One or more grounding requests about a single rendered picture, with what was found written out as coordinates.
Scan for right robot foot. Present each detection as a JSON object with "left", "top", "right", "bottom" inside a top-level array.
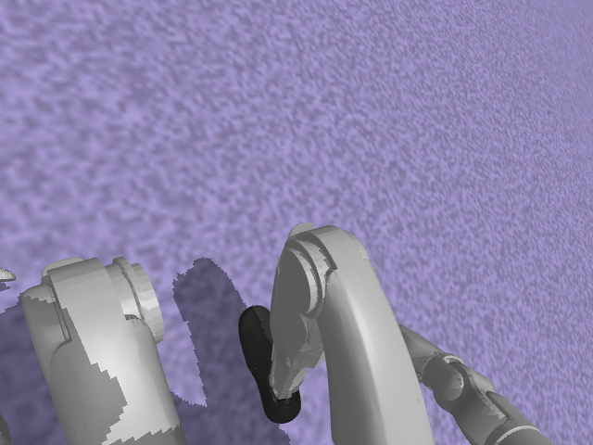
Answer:
[{"left": 238, "top": 305, "right": 301, "bottom": 424}]

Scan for right robot hand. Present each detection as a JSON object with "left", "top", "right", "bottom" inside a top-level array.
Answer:
[{"left": 399, "top": 324, "right": 445, "bottom": 384}]

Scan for right robot arm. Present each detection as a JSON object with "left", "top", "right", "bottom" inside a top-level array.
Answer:
[{"left": 422, "top": 353, "right": 552, "bottom": 445}]

